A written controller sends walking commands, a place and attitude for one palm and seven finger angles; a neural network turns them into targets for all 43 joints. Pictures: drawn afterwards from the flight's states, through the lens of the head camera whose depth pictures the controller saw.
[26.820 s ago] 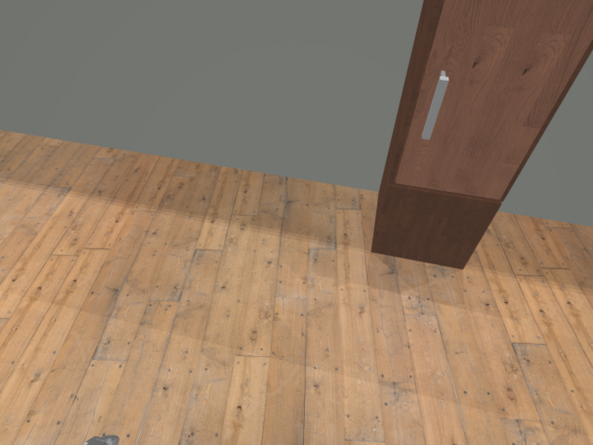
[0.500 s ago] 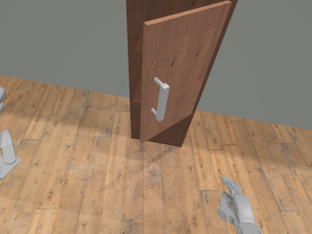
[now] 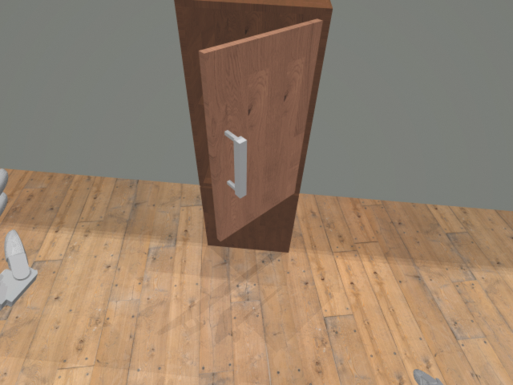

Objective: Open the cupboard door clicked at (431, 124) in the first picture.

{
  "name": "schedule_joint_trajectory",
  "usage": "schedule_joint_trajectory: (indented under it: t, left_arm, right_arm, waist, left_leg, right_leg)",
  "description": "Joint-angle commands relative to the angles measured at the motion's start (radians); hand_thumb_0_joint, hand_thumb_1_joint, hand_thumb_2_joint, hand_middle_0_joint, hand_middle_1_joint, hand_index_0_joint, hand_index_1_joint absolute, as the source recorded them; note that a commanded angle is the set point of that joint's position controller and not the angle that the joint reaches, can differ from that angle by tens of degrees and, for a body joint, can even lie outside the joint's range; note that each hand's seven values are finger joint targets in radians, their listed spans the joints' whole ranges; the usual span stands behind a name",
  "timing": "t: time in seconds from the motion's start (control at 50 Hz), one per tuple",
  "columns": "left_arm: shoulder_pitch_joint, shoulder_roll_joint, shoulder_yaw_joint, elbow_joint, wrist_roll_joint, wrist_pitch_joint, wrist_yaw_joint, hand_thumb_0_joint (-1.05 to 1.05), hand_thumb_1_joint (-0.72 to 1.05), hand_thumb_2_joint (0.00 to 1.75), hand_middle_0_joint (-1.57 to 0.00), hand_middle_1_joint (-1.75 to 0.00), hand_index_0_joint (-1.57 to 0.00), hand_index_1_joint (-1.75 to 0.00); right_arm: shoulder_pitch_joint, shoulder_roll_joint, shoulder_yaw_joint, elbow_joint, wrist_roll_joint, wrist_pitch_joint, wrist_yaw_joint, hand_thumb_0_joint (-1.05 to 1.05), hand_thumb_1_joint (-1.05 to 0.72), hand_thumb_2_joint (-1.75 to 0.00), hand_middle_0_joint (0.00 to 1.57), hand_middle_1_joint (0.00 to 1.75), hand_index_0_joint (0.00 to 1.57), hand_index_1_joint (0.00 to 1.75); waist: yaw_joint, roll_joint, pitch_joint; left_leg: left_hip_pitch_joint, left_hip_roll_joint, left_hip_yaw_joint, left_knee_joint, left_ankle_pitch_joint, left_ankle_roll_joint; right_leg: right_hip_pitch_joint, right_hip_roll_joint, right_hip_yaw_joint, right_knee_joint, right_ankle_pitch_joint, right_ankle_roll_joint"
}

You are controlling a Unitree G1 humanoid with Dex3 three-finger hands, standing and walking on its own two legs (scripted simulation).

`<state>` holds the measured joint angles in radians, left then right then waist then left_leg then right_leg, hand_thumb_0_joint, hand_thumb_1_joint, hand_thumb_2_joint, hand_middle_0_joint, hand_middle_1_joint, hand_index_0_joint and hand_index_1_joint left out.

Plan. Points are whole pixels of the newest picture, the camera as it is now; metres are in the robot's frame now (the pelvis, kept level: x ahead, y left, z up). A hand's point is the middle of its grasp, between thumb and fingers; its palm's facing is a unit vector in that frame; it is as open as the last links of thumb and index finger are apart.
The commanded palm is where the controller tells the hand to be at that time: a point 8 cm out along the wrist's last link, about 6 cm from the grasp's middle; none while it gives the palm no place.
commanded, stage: stop stepping back and stand still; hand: left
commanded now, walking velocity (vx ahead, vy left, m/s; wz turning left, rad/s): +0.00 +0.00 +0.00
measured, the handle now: (235, 165) +0.63 +0.06 -0.02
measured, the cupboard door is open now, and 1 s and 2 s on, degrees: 46 46 46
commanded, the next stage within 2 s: let the arm hang, fingers relaxed in 0.72 s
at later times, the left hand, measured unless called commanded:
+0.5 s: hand out of the picture +0.17 +0.30 +0.16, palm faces +0.43 -0.79 -0.44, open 7.4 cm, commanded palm +0.11 +0.33 +0.18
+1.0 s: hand out of the picture +0.11 +0.28 -0.08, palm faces +0.03 -0.91 -0.40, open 7.4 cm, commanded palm none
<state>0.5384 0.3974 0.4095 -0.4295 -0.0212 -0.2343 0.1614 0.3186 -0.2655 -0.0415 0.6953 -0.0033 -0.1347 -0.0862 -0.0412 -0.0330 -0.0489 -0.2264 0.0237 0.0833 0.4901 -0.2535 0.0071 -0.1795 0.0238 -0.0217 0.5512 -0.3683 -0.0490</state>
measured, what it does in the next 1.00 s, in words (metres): shifts its weight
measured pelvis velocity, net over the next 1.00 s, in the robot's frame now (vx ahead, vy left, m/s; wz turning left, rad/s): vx -0.05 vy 0.04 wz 0.02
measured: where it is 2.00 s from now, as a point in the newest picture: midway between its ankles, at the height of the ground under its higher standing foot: outside the picture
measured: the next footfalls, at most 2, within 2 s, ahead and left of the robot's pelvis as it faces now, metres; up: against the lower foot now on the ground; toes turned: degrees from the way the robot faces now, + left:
none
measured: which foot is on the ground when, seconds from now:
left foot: down 0.00-1.00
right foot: down 0.00-1.00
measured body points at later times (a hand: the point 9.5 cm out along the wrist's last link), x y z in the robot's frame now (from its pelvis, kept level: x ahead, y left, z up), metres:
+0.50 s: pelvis -0.03 +0.03 +0.01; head -0.02 +0.04 +0.46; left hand +0.14 +0.34 +0.18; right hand +0.14 -0.19 -0.07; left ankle +0.00 +0.13 -0.73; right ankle -0.05 -0.08 -0.73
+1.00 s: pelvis -0.05 +0.04 +0.00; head -0.05 +0.01 +0.45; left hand +0.11 +0.32 -0.05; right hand +0.09 -0.22 -0.13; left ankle +0.00 +0.13 -0.73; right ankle -0.05 -0.08 -0.73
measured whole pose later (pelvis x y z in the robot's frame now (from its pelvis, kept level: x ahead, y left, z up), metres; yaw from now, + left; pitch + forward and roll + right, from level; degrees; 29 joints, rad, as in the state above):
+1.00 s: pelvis -0.05 +0.04 +0.00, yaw +1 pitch +0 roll +0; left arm 0.25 0.31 0.06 0.54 0.04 0.02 0.00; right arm 0.12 -0.31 0.01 0.88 -0.02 -0.03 0.01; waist -0.01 0.07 -0.01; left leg -0.32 -0.01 0.08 0.51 -0.19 0.05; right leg -0.26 -0.02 -0.03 0.54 -0.29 0.00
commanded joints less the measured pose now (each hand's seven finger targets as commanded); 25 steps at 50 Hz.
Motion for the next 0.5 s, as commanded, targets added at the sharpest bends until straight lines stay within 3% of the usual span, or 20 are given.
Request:
schedule_joint_trajectory:
  t: [0.0,0.04,0.08,0.1,0.16,0.28,0.38,0.48]
  left_arm:
    - [-0.003,0.216,0.163,-0.221,-0.002,-0.067,0.023,0.0,0.9,0.9,-0.2,-0.3,-0.2,-0.3]
    - [-0.028,0.206,0.156,-0.197,-0.004,-0.066,0.021,0.0,0.9,0.9,-0.2,-0.3,-0.2,-0.3]
    - [-0.025,0.195,0.149,-0.187,-0.008,-0.067,0.016,0.0,0.9,0.9,-0.2,-0.3,-0.2,-0.3]
    - [-0.012,0.187,0.146,-0.163,-0.011,-0.064,0.013,0.0,0.9,0.9,-0.2,-0.3,-0.2,-0.3]
    - [-0.021,0.186,0.142,-0.176,-0.013,-0.059,0.008,0.0,0.9,0.9,-0.2,-0.3,-0.2,-0.3]
    - [-0.091,0.17,0.109,-0.194,-0.008,-0.043,0.005,0.0,0.9,0.9,-0.2,-0.3,-0.2,-0.3]
    - [-0.094,0.164,0.102,-0.199,-0.004,-0.031,0.009,0.0,0.9,0.9,-0.2,-0.3,-0.2,-0.3]
    - [-0.059,0.167,0.109,-0.219,-0.006,-0.03,0.011,0.0,0.9,0.9,-0.2,-0.3,-0.2,-0.3]
  right_arm:
    - [-0.145,-0.069,-0.004,-0.199,-0.001,-0.067,0.001,0.0,-0.9,-0.9,0.2,0.3,0.2,0.3]
    - [-0.155,-0.075,-0.005,-0.195,0.003,-0.068,0.002,0.0,-0.9,-0.9,0.2,0.3,0.2,0.3]
    - [-0.155,-0.07,-0.006,-0.196,0.002,-0.07,0.005,0.0,-0.9,-0.9,0.2,0.3,0.2,0.3]
    - [-0.154,-0.066,-0.003,-0.196,0.001,-0.069,0.008,0.0,-0.9,-0.9,0.2,0.3,0.2,0.3]
    - [-0.167,-0.062,-0.001,-0.199,-0.002,-0.063,0.009,0.0,-0.9,-0.9,0.2,0.3,0.2,0.3]
    - [-0.188,-0.056,0.014,-0.213,-0.005,-0.062,-0.001,0.0,-0.9,-0.9,0.2,0.3,0.2,0.3]
    - [-0.192,-0.055,0.019,-0.219,-0.008,-0.065,-0.006,0.0,-0.9,-0.9,0.2,0.3,0.2,0.3]
    - [-0.194,-0.058,0.015,-0.225,-0.008,-0.064,-0.006,0.0,-0.9,-0.9,0.2,0.3,0.2,0.3]
  waist:
    - [0.031,0.192,-0.043]
    - [0.026,0.12,-0.002]
    - [0.023,0.04,-0.008]
    - [0.022,0.028,-0.004]
    - [0.025,0.041,-0.013]
    - [0.032,0.107,-0.006]
    - [0.036,0.11,-0.013]
    - [0.038,0.106,-0.046]
  left_leg:
    - [0.066,0.111,-0.119,-0.047,0.384,0.068]
    - [-0.018,0.104,-0.11,-0.037,0.277,0.054]
    - [-0.025,0.07,-0.083,-0.013,0.215,0.031]
    - [-0.018,0.057,-0.069,-0.006,0.186,0.023]
    - [0.017,0.047,-0.061,-0.029,0.15,0.016]
    - [0.023,0.066,-0.091,-0.131,0.094,0.018]
    - [0.012,0.068,-0.105,-0.177,0.039,0.013]
    - [0.023,0.057,-0.102,-0.166,0.114,0.003]
  right_leg:
    - [-0.048,-0.054,0.053,0.007,0.354,0.043]
    - [-0.025,-0.05,0.077,-0.056,0.314,0.036]
    - [-0.014,-0.08,0.125,-0.101,0.363,0.021]
    - [-0.027,-0.093,0.144,-0.126,0.359,0.016]
    - [-0.054,-0.091,0.15,-0.161,0.319,0.017]
    - [-0.044,-0.044,0.091,-0.172,0.238,0.044]
    - [-0.016,-0.034,0.068,-0.186,0.218,0.051]
    - [0.015,-0.035,0.054,-0.192,0.262,0.051]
